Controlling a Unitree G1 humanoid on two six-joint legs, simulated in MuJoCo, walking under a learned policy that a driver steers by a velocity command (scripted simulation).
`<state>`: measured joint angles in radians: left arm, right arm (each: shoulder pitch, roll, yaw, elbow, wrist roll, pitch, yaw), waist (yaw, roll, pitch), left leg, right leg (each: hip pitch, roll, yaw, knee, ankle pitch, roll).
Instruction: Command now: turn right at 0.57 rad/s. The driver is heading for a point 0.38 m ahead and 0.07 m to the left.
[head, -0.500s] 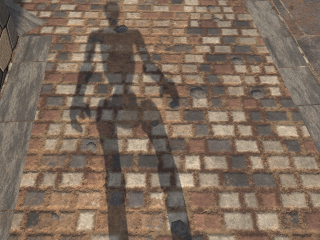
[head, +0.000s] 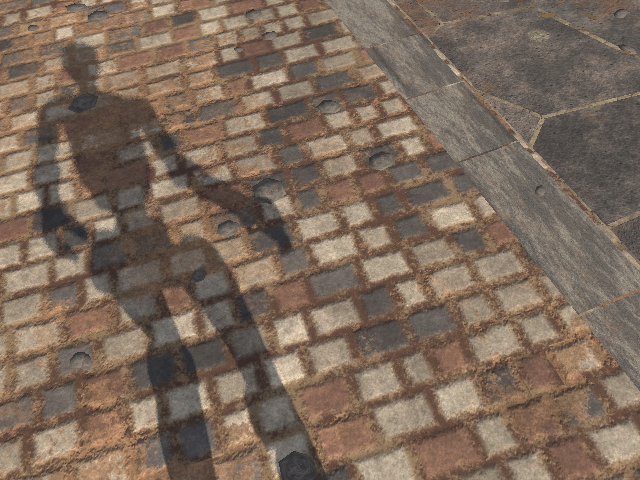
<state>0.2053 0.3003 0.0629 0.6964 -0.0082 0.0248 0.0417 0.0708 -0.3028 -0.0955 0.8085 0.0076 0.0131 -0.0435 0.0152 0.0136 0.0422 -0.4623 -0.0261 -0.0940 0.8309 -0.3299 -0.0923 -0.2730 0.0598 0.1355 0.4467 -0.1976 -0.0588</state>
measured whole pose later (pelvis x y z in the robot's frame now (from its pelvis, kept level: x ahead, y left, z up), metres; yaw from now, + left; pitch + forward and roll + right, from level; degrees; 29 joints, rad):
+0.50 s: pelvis +0.03 +0.02 +0.00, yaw -8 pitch +1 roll +0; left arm 0.20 0.29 0.05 0.75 -0.02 0.00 0.02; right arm 0.22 -0.27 -0.04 0.87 0.03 0.00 -0.02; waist -0.03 -0.01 0.02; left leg -0.19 -0.01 -0.06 0.43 -0.26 0.01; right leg -0.19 0.00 0.03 0.48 -0.33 0.03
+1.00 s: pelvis +0.22 +0.06 -0.03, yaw +7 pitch +2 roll -1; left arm 0.38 0.28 0.05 0.86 -0.01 -0.06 0.02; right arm 0.02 -0.30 -0.05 0.69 0.00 -0.05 0.05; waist 0.06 0.02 0.08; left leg -0.54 -0.03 0.04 0.64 -0.12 0.11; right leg -0.06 -0.07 -0.07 0.88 -0.57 0.05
